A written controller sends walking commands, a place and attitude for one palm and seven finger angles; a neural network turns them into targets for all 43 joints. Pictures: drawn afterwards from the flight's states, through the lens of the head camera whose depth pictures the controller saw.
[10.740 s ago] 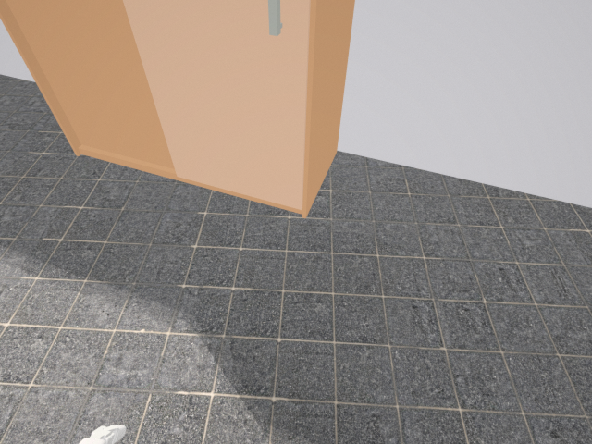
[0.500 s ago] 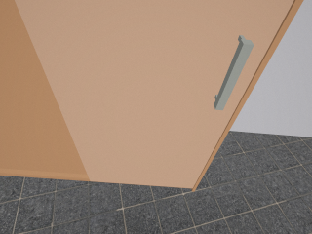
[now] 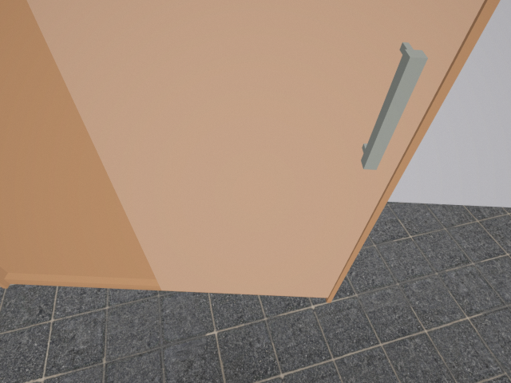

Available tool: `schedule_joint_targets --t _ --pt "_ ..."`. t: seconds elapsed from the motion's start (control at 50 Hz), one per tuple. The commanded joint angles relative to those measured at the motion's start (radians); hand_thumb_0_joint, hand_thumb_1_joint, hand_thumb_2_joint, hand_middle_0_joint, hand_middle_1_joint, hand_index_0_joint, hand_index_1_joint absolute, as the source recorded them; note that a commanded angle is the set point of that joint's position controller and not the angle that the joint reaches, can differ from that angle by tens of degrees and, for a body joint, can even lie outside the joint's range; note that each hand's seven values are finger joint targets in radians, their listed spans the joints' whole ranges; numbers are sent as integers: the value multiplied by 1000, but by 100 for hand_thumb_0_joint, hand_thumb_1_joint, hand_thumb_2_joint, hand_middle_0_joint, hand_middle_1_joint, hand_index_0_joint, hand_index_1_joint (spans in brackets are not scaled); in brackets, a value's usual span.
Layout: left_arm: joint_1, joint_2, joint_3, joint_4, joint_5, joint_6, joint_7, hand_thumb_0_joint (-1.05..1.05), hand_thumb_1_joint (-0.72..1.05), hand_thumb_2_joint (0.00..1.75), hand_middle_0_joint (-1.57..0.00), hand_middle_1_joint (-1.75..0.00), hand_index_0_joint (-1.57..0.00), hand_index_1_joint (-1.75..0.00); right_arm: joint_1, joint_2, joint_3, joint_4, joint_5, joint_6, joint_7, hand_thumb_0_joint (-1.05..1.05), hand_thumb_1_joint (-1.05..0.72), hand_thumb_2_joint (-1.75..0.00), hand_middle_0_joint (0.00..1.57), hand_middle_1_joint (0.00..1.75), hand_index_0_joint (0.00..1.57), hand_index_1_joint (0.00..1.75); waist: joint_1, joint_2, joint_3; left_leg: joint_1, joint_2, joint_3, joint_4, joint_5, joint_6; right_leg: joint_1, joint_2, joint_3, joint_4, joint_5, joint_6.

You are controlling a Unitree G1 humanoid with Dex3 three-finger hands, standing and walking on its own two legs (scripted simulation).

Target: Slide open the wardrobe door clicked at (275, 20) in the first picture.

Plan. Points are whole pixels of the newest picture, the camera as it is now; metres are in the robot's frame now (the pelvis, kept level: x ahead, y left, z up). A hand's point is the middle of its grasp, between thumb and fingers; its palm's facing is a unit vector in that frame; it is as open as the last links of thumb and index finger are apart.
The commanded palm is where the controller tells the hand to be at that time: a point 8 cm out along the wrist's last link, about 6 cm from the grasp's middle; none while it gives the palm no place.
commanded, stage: look again from close up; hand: right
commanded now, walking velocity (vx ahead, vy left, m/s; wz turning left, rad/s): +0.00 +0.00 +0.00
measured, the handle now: (385, 111) +0.54 -0.19 +0.17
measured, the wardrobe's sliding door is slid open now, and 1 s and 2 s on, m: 0.00 0.00 0.00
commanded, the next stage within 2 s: shuffle to correct the standing spot in 0.30 s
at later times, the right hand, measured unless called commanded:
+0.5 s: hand out of the picture +0.02 -0.18 -0.17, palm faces +0.04 +0.98 -0.21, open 7.4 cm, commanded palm none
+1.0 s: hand out of the picture +0.04 -0.21 -0.19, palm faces +0.06 +0.98 -0.18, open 7.3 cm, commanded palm none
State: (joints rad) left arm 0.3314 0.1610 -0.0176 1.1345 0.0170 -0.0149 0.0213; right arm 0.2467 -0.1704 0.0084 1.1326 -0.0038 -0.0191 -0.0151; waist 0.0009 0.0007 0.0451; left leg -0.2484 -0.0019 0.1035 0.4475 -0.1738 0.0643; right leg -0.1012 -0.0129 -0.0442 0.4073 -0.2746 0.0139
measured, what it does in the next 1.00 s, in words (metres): shifts its weight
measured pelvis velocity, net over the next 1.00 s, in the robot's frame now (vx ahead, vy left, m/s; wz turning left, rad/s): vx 0.04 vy -0.04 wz -0.01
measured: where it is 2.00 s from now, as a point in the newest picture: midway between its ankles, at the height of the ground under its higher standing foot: outside the picture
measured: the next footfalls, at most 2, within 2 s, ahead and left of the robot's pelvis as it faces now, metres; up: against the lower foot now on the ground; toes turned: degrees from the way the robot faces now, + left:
none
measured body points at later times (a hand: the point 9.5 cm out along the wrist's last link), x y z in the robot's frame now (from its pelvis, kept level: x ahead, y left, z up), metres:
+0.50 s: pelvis +0.00 +0.00 +0.00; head +0.01 +0.01 +0.45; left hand +0.00 +0.23 -0.16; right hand +0.02 -0.23 -0.15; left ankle +0.05 +0.08 -0.74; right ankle -0.03 -0.13 -0.74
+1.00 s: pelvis +0.04 -0.04 -0.01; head +0.07 -0.04 +0.44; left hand -0.01 +0.15 -0.17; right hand +0.04 -0.26 -0.17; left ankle +0.05 +0.08 -0.74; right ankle -0.03 -0.13 -0.74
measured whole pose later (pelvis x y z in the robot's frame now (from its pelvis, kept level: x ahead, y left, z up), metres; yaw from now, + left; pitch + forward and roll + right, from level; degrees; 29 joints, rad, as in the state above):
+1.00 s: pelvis +0.04 -0.04 -0.01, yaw +0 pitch -1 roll -1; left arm 0.38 0.08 -0.02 1.12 0.02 -0.03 0.04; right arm 0.27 -0.14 -0.02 1.11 -0.01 0.00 -0.04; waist -0.01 0.01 0.07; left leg -0.25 0.06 0.08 0.58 -0.31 -0.01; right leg -0.08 0.03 -0.08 0.49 -0.39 -0.04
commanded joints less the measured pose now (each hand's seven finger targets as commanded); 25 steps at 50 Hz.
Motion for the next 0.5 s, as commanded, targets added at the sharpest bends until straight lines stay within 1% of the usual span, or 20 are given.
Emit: schedule_joint_targets --t 0.0,0.02,0.04,0.1,0.12,0.14,0.2,0.22,0.24,0.26,0.28,0.3,0.32,0.34,0.36,0.38,0.4,0.44,0.46,0.48 --pt "74 87 19 -23 -3 -16 10 0 90 90 -20 -30 -20 -30 42 -132 -26 -42 -2 -14 -12 0 -90 -90 20 30 20 30 -3 6 35 63 145 -185 -137 -81 3 -125 -73 61 -72 30 -38" --pt "74 88 20 -24 -3 -15 10 0 90 90 -20 -30 -20 -30 39 -132 -27 -41 -2 -14 -12 0 -90 -90 20 30 20 30 -1 15 44 51 144 -185 -143 -102 3 -125 -74 60 -72 20 -37" --pt "79 77 19 -23 -2 -13 10 0 90 90 -20 -30 -20 -30 43 -125 -25 -43 -4 -13 -13 0 -90 -90 20 30 20 30 -1 13 44 53 142 -184 -146 -98 2 -121 -76 57 -74 22 -38" --pt "74 82 20 -26 -2 -13 10 0 90 90 -20 -30 -20 -30 39 -132 -30 -49 -4 -13 -11 0 -90 -90 20 30 20 30 -3 8 63 44 141 -189 -154 -127 1 -138 -71 60 -71 13 -38" --pt "75 83 22 -27 -1 -14 9 0 90 90 -20 -30 -20 -30 40 -131 -32 -51 -4 -13 -11 0 -90 -90 20 30 20 30 -2 8 49 48 140 -188 -153 -125 1 -130 -72 60 -72 19 -38" --pt "79 74 21 -27 -2 -15 10 0 90 90 -20 -30 -20 -30 43 -125 -31 -52 -5 -14 -12 0 -90 -90 20 30 20 30 -1 6 34 61 137 -184 -147 -99 1 -122 -76 61 -75 29 -38" --pt "62 89 22 -31 -2 -20 10 0 90 90 -20 -30 -20 -30 37 -132 -33 -55 -3 -17 -11 0 -90 -90 20 30 20 30 -7 2 29 80 139 -169 -127 -34 -1 -124 -81 65 -78 62 -38" --pt "61 90 24 -32 -2 -21 11 0 90 90 -20 -30 -20 -30 38 -131 -35 -55 -3 -18 -11 0 -90 -90 20 30 20 30 -6 -4 17 86 138 -170 -123 -21 0 -119 -82 67 -80 68 -37" --pt "59 83 23 -31 -3 -21 12 0 90 90 -20 -30 -20 -30 39 -127 -32 -54 -5 -17 -12 0 -90 -90 20 30 20 30 -7 -3 23 90 136 -166 -120 -1 -1 -119 -85 67 -82 72 -37" --pt "58 92 23 -33 -4 -22 13 0 90 90 -20 -30 -20 -30 34 -131 -34 -55 -4 -18 -12 0 -90 -90 20 30 20 30 -5 7 24 96 138 -167 -116 13 -2 -125 -84 71 -81 79 -37" --pt "52 95 25 -33 -3 -22 13 0 90 90 -20 -30 -20 -30 34 -133 -34 -55 -4 -19 -12 0 -90 -90 20 30 20 30 -6 -3 17 98 139 -164 -111 26 0 -118 -85 70 -82 85 -37" --pt "51 99 25 -34 -3 -23 12 0 90 90 -20 -30 -20 -30 33 -135 -34 -56 -3 -19 -11 0 -90 -90 20 30 20 30 -6 2 10 99 139 -160 -109 25 -1 -114 -87 71 -85 84 -37" --pt "46 100 24 -32 -3 -22 13 0 90 90 -20 -30 -20 -30 27 -136 -34 -54 -3 -18 -11 0 -90 -90 20 30 20 30 -7 3 21 97 137 -160 -108 28 -1 -117 -88 71 -87 86 -36" --pt "49 92 25 -32 -3 -23 14 0 90 90 -20 -30 -20 -30 32 -131 -34 -55 -5 -18 -12 0 -90 -90 20 30 20 30 -8 -8 8 109 136 -156 -102 55 -2 -109 -92 71 -89 101 -37" --pt "42 102 24 -33 -3 -23 14 0 90 90 -20 -30 -20 -30 30 -134 -33 -54 -3 -18 -12 0 -90 -90 20 30 20 30 -8 -10 13 106 137 -156 -101 57 -2 -113 -90 73 -87 98 -36" --pt "37 101 26 -34 -3 -21 13 0 90 90 -20 -30 -20 -30 27 -139 -34 -54 -4 -17 -12 0 -90 -90 20 30 20 30 -9 -1 22 102 139 -158 -106 39 -3 -117 -89 71 -89 84 -36" --pt "47 93 22 -31 -2 -19 12 0 90 90 -20 -30 -20 -30 32 -130 -32 -52 -4 -17 -11 0 -90 -90 20 30 20 30 -11 5 16 111 145 -166 -119 -6 -4 -125 -82 64 -83 57 -33" --pt "77 59 16 -23 2 -8 9 0 90 90 -20 -30 -20 -30 53 -111 -32 -48 -8 -12 -13 0 -90 -90 20 30 20 30 -10 33 28 96 156 -189 -144 -133 6 -132 -63 47 -63 -11 -30" --pt "85 60 14 -20 3 -3 7 0 90 90 -20 -30 -20 -30 60 -114 -34 -50 -10 -8 -13 0 -90 -90 20 30 20 30 -13 36 41 80 169 -211 -165 -220 11 -150 -48 36 -41 -50 -30" --pt "97 53 14 -23 5 2 5 0 90 90 -20 -30 -20 -30 67 -124 -40 -53 -12 -6 -13 0 -90 -90 20 30 20 30 -15 59 49 70 185 -237 -190 -292 20 -165 -34 24 -12 -77 -29"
